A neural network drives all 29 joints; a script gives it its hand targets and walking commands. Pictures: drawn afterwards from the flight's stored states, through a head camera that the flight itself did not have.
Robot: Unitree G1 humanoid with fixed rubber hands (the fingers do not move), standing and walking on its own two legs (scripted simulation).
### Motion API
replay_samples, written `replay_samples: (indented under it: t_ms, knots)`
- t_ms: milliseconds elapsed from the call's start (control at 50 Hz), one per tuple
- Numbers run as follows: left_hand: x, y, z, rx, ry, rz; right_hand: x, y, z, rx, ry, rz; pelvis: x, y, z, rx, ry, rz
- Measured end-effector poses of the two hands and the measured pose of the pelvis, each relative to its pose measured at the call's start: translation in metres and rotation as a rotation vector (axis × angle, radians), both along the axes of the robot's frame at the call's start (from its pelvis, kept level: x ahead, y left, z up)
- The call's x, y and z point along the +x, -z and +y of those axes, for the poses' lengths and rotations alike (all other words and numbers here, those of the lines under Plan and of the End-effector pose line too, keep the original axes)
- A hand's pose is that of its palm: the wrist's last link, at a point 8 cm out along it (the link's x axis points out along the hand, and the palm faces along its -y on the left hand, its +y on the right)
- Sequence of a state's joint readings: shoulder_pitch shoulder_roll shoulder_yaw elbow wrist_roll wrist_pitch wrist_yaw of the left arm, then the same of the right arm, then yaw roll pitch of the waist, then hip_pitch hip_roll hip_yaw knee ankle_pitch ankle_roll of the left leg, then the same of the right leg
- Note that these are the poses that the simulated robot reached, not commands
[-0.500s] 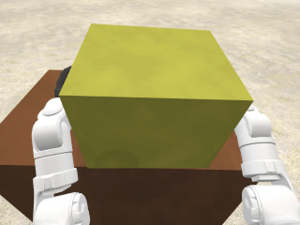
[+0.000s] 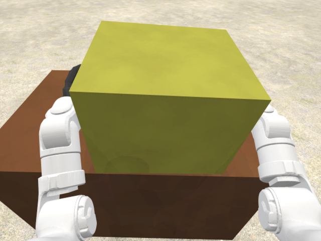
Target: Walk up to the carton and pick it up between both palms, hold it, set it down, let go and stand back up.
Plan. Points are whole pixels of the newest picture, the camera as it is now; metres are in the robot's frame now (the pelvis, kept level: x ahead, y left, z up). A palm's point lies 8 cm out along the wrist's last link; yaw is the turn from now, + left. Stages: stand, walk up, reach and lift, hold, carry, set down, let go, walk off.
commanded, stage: hold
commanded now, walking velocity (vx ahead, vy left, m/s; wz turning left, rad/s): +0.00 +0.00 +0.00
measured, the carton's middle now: (163, 98) +0.40 +0.00 +0.20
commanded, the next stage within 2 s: none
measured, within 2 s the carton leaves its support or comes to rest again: neither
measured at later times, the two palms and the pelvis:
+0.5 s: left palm (68, 101) +0.36 +0.21 +0.22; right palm (245, 100) +0.37 -0.20 +0.21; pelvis +0.01 +0.00 +0.00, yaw +0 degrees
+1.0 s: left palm (73, 99) +0.37 +0.20 +0.22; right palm (247, 100) +0.37 -0.21 +0.20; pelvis +0.00 +0.00 +0.00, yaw +0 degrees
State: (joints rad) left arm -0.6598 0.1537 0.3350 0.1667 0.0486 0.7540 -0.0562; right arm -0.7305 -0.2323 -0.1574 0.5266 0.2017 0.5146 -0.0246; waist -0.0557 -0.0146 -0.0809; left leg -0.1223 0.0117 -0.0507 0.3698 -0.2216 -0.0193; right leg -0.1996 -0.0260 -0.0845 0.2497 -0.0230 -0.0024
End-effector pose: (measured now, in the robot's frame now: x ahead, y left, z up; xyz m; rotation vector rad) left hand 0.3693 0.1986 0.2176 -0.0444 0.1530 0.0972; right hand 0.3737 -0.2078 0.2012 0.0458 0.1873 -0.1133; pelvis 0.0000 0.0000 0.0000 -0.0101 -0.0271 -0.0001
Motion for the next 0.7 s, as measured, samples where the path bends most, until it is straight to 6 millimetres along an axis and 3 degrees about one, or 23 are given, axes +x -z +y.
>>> replay_samples:
  t_ms: [240,700]
  knots:
    - [0.008,-0.004,-0.007,0.013,0.002,-0.022,0.007,0.002,-0.006,0.005,0.015,-0.021,0.008,0.0,-0.007,-0.005,-0.007,0.027]
    - [-0.013,-0.004,0.016,-0.026,-0.005,-0.027,-0.011,-0.014,0.016,-0.001,0.005,-0.024,0.002,0.0,0.01,-0.007,-0.003,-0.024]
